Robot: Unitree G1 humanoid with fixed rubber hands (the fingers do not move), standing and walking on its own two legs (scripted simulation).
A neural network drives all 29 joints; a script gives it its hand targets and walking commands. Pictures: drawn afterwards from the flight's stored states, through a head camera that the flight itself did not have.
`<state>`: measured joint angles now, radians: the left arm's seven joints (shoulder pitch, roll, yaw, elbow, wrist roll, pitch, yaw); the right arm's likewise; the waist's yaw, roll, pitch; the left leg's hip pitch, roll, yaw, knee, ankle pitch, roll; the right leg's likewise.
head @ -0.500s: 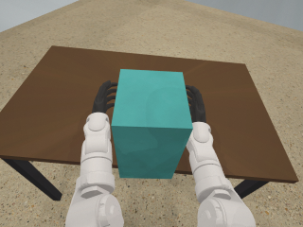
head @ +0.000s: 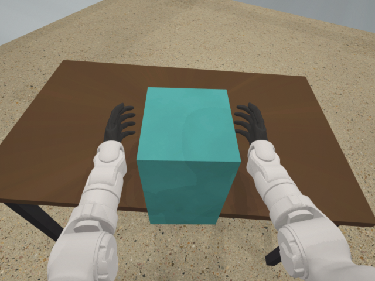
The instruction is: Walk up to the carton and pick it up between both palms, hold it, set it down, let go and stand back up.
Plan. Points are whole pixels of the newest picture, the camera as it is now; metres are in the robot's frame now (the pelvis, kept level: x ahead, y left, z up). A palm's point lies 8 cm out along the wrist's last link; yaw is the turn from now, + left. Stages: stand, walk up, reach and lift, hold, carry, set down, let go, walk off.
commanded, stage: set down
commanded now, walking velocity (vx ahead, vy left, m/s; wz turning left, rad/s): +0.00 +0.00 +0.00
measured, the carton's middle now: (185, 162) +0.36 +0.02 +0.04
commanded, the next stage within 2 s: none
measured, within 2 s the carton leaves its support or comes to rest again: neither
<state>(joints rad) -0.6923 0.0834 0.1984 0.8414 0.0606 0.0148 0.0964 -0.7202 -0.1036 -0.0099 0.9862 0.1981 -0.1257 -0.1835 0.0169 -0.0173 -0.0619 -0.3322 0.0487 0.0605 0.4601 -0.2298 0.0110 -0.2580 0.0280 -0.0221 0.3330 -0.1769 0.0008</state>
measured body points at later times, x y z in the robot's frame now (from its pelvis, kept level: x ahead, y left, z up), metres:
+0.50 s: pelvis -0.02 -0.02 +0.00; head -0.02 +0.00 +0.45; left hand +0.41 +0.19 +0.16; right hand +0.41 -0.16 +0.16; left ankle +0.00 +0.10 -0.74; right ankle -0.01 -0.12 -0.74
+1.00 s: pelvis -0.02 -0.01 +0.00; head -0.03 +0.01 +0.45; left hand +0.41 +0.20 +0.23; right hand +0.41 -0.17 +0.22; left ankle +0.00 +0.10 -0.74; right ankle -0.01 -0.12 -0.74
